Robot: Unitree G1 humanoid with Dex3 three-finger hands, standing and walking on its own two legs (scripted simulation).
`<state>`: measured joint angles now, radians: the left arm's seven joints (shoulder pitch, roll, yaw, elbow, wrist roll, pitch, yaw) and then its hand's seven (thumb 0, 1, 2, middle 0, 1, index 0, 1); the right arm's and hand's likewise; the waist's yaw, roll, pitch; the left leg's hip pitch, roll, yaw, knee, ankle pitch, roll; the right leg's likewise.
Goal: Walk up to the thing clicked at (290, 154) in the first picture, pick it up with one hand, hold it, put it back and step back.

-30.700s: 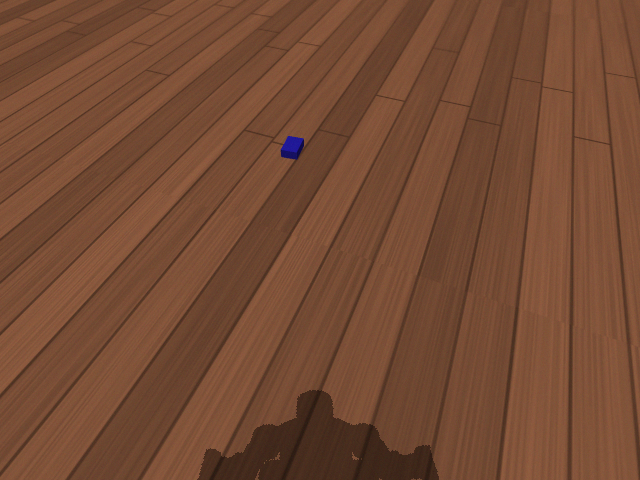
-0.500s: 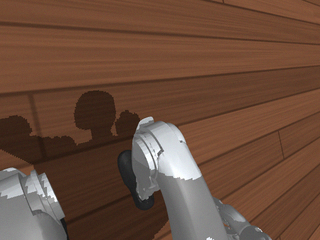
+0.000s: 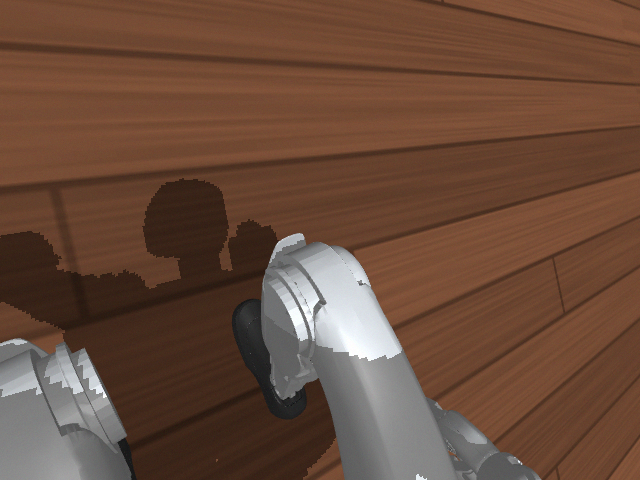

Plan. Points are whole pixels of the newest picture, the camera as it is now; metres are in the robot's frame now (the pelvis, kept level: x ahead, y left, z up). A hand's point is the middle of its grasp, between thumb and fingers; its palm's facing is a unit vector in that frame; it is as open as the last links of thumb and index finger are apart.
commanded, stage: open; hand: left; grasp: from above
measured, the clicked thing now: out of the picture +0.48 +0.35 -0.29
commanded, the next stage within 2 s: withdraw in 0.42 s
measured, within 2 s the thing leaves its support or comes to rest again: neither
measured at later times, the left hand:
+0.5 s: hand out of the picture +0.47 +0.35 -0.24, palm faces -0.48 -0.12 -0.87, open 13.7 cm
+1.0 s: hand out of the picture +0.49 +0.39 -0.11, palm faces -0.35 -0.09 -0.93, open 14.0 cm
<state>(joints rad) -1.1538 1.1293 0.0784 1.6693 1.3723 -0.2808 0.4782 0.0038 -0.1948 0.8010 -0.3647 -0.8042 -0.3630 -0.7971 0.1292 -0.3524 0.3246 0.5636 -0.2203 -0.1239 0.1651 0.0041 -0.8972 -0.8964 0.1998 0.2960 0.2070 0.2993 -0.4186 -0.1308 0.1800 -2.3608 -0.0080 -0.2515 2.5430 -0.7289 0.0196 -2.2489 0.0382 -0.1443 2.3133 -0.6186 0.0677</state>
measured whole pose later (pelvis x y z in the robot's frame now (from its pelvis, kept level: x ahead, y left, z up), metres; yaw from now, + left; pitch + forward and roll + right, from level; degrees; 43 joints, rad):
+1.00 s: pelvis +0.00 +0.00 +0.02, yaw +3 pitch +35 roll -14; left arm -1.09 0.94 0.04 1.30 1.21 -0.06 0.22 0.00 -0.52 1.02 -0.10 -1.02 -0.08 -1.02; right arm 0.18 -0.31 0.17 0.58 -0.13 -0.03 0.20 0.01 -0.91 -0.90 0.20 0.30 0.21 0.30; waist -0.31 -0.01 -0.01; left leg -2.35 -0.02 -0.17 2.43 -0.71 0.03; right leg -2.25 0.00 -0.09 2.25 -0.64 0.05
